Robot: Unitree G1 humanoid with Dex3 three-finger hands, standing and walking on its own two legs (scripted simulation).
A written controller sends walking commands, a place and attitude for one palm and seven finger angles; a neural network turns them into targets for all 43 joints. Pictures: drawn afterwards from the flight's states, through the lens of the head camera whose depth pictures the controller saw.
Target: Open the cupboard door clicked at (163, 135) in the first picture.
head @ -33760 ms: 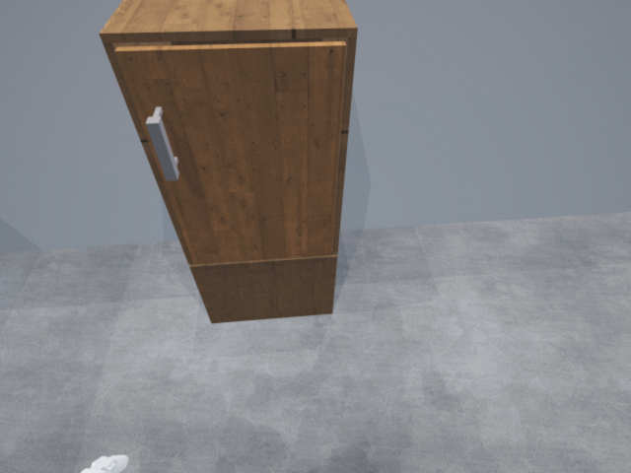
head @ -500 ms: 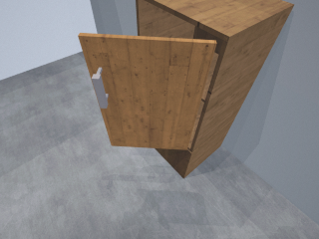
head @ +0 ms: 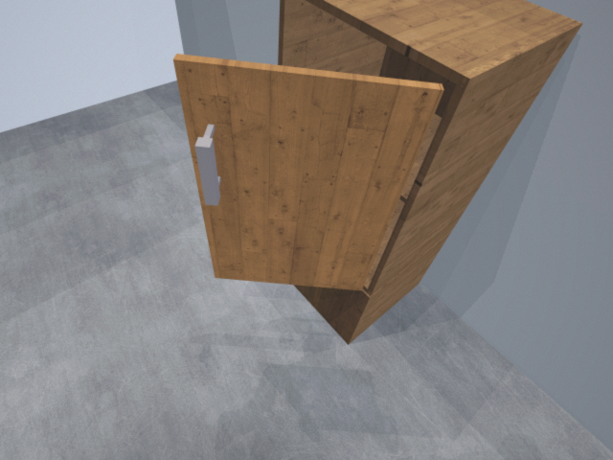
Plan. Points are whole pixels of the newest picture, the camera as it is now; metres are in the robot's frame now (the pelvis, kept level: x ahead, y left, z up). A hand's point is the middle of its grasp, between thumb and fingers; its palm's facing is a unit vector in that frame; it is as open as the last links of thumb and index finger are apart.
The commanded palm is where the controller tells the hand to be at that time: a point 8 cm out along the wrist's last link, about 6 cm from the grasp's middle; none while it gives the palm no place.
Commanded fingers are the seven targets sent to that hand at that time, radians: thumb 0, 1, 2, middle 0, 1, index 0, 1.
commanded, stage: come to a stop and stand still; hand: left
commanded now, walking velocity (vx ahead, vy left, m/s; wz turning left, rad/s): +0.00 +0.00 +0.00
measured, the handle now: (211, 165) +0.56 +0.21 +0.03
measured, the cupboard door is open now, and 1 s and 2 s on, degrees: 47 47 47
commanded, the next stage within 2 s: look again from close up in 0.70 s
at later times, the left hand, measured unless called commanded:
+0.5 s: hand out of the picture -0.02 +0.14 -0.17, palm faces +0.01 -0.98 -0.18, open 7.3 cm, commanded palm none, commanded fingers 0.00 0.90 0.90 -0.20 -0.30 -0.20 -0.30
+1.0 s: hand out of the picture -0.01 +0.13 -0.18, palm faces +0.01 -0.98 -0.19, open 7.4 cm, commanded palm none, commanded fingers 0.00 0.90 0.90 -0.20 -0.30 -0.20 -0.30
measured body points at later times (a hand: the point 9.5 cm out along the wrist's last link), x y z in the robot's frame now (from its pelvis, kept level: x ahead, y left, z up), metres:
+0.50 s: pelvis -0.03 -0.03 +0.00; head -0.02 -0.02 +0.45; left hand -0.02 +0.19 -0.16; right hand -0.04 -0.26 -0.15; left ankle +0.01 +0.08 -0.74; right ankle -0.08 -0.14 -0.74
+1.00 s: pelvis -0.01 -0.03 +0.00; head +0.00 -0.03 +0.44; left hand -0.01 +0.19 -0.16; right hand +0.00 -0.25 -0.17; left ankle +0.01 +0.08 -0.74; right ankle -0.08 -0.14 -0.74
